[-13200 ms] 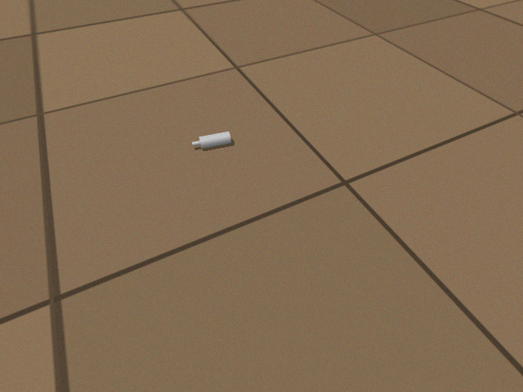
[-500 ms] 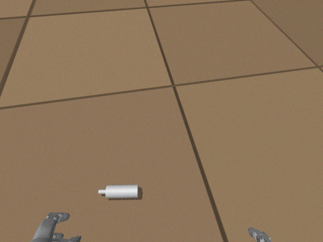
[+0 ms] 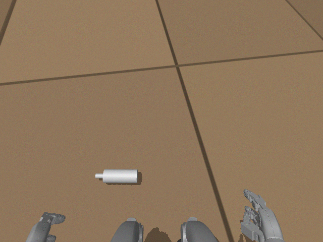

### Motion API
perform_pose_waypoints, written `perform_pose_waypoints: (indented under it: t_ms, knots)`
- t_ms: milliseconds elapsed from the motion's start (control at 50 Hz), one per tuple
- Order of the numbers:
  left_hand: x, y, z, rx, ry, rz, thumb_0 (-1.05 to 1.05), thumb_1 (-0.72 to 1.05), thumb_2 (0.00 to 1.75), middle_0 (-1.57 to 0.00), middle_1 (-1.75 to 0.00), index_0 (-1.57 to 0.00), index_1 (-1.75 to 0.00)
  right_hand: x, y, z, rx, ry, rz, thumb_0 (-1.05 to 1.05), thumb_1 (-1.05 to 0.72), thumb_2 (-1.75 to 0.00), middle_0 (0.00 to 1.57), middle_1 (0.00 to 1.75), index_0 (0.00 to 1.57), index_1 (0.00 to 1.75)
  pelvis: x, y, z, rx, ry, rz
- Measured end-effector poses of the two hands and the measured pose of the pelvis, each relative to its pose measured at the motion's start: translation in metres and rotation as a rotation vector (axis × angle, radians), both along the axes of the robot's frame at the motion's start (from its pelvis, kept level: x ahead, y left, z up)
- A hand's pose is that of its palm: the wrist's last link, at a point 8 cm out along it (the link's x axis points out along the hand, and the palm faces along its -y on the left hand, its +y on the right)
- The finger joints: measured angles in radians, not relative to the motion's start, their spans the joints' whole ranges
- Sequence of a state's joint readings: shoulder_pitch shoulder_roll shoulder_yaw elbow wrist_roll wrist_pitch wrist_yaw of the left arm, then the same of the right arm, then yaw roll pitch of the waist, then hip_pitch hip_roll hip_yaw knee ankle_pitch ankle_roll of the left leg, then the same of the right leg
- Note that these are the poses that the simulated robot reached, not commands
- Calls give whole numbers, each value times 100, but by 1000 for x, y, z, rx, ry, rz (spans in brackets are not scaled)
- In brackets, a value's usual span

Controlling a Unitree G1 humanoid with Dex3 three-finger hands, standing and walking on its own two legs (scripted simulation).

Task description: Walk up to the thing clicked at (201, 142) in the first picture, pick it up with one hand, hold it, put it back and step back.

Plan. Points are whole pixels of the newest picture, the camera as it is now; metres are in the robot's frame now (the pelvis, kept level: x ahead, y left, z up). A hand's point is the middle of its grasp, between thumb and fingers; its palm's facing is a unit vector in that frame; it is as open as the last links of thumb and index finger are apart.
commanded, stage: rise first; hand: left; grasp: from above
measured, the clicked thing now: (116, 176) +0.45 +0.23 -0.65
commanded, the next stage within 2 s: none
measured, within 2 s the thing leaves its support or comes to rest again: neither
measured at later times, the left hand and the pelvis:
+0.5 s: hand (82, 211) +0.23 +0.28 -0.32, palm faces -0.47 -0.47 -0.75, open 14.1 cm; pelvis -0.06 -0.01 -0.18, yaw -1 degrees
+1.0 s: hand (94, 189) +0.33 +0.28 -0.44, palm faces -0.50 -0.10 -0.86, open 14.1 cm; pelvis -0.10 +0.00 -0.29, yaw -4 degrees
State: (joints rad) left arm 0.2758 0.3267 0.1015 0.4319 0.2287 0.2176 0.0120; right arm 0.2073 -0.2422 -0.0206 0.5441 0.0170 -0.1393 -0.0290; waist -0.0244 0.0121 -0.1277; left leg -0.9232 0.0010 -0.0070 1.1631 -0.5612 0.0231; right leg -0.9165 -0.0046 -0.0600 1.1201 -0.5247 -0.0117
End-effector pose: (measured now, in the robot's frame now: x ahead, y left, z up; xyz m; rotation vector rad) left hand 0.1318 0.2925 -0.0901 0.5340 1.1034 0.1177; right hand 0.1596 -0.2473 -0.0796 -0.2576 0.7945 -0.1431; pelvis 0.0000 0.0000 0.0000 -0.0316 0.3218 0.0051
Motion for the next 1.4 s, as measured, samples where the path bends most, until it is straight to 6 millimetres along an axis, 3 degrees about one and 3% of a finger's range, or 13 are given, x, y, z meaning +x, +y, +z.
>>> perform_pose_waypoints:
  t_ms: [100,180,360,560,680,860,1000,1120,1400]
  knots:
    - [5,1,-14,33,-3,-54,0,-52,94,-9,-108,-10,-107,4,0,-15,0,-14,18,1,-91,-90,21,30,20,30,-4,-1,-16,-2,37,2]
    - [17,4,-40,75,-7,-137,0,-53,95,-9,-108,-10,-107,3,-4,-38,-6,-16,42,1,-91,-90,21,30,20,30,-11,-2,-38,0,85,2]
    - [68,5,-120,215,-95,-397,0,-54,96,-9,-108,-10,-108,-12,-21,-128,-24,50,69,1,-91,-90,20,30,20,30,-36,-4,-116,3,204,-5]
    - [126,2,-197,384,-178,-644,0,-56,100,-10,-107,-11,-107,-68,-28,-241,-1,226,49,1,-93,-90,20,30,20,29,-68,-6,-200,-6,281,-12]
    - [158,0,-229,468,-218,-754,0,-54,102,-9,-105,-9,-106,-116,-28,-286,3,343,14,1,-91,-90,20,30,20,29,-84,-6,-239,-15,283,-15]
    - [194,-8,-264,525,-246,-872,0,-51,104,-7,-104,-7,-105,-181,-34,-308,-33,486,-69,1,-88,-89,20,30,20,29,-97,-3,-273,-39,277,-24]
    - [209,-9,-291,557,-257,-957,0,-52,104,-7,-102,-7,-102,-209,-37,-313,-71,580,-106,0,-88,-89,20,30,20,29,-97,2,-292,-59,284,-29]
    - [222,-8,-312,588,-266,-1012,0,-53,104,-7,-99,-7,-100,-215,-35,-322,-81,630,-98,0,-89,-90,20,30,20,29,-93,5,-305,-68,297,-31]
    - [243,-16,-341,625,-288,-1056,0,-51,100,-8,-99,-9,-99,-205,-29,-343,-65,655,-51,0,-91,-90,20,30,20,29,-87,5,-323,-71,311,-40]
